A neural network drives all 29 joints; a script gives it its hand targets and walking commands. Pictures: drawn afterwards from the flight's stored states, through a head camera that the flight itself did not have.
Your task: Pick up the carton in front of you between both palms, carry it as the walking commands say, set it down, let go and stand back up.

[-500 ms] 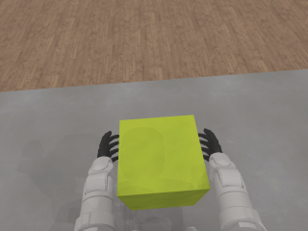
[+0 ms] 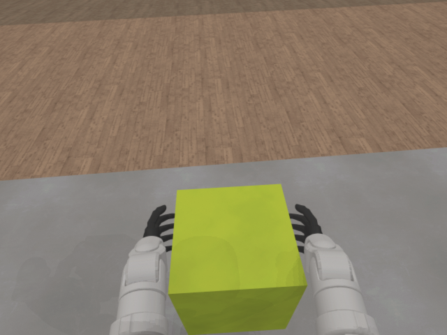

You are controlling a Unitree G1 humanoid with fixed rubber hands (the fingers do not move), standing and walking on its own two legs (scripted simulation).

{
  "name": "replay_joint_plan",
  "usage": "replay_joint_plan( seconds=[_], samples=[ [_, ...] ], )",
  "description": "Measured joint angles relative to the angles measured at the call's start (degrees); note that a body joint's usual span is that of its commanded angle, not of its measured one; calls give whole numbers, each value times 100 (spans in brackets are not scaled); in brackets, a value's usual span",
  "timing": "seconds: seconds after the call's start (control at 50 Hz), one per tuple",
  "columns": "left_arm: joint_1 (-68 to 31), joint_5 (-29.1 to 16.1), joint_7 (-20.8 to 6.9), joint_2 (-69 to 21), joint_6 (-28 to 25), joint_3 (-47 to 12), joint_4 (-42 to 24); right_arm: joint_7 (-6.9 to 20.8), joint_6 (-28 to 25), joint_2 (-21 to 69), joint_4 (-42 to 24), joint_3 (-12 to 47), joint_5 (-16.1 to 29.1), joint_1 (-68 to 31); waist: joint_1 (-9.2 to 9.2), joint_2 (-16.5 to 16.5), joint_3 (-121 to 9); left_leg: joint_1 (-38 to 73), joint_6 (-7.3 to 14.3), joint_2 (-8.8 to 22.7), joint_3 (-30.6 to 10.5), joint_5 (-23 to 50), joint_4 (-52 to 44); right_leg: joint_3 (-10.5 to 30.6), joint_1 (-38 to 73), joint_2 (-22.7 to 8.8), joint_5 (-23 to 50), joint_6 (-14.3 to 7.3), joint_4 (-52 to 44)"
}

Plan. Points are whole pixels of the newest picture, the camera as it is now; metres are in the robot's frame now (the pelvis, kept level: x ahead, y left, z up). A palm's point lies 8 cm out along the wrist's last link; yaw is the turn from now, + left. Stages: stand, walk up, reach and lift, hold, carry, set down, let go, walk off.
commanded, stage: reach and lift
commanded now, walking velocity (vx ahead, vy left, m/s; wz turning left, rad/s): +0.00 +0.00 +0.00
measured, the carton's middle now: (233, 262) +0.31 +0.00 -0.05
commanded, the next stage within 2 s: hold in 0.80 s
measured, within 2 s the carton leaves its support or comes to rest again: neither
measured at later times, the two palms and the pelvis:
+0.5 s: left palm (154, 236) +0.31 +0.15 +0.04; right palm (312, 232) +0.31 -0.15 +0.03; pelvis +0.02 -0.01 +0.01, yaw +0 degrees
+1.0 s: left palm (148, 235) +0.30 +0.15 +0.06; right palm (314, 231) +0.30 -0.15 +0.06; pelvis +0.02 +0.00 +0.01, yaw +0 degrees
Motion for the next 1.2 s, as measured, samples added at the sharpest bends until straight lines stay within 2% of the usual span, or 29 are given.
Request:
replay_joint_plan(
  seconds=[0.2,0.58,0.82,0.96,1.2],
  samples=[
    [-50,-24,-33,-18,2,54,-219,18,16,45,-158,-19,-11,-122,-3,-1,167,86,-20,11,-19,78,-138,-13,75,4,58,-14,-105],
    [427,-193,3,126,341,-521,-693,-75,348,-99,-666,556,204,391,-12,-7,73,557,-31,45,-64,156,-643,-49,558,5,128,-34,-613],
    [510,-251,23,147,559,-629,-900,-84,550,-116,-852,649,256,465,-5,-10,79,698,-16,37,-42,160,-687,-23,699,-4,144,-21,-672],
    [631,-355,45,176,817,-773,-1263,-99,803,-140,-1203,793,336,574,0,-7,44,852,-12,33,-41,224,-797,-17,855,-14,207,-15,-785],
    [306,-173,-28,95,903,-489,-985,-26,923,-64,-942,516,177,241,6,3,179,811,-14,27,-43,222,-627,-19,815,-7,207,-17,-615]
  ],
)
